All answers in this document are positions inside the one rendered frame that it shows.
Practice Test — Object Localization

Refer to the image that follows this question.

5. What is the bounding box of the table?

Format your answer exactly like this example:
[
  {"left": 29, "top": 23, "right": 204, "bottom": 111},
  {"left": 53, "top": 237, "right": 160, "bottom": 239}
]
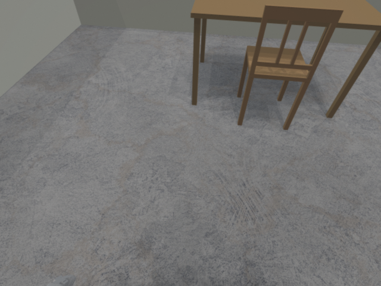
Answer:
[{"left": 190, "top": 0, "right": 381, "bottom": 118}]

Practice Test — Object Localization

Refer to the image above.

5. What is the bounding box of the chair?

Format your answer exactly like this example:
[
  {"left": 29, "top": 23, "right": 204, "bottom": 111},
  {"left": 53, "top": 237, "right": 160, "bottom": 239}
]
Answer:
[{"left": 237, "top": 4, "right": 343, "bottom": 130}]

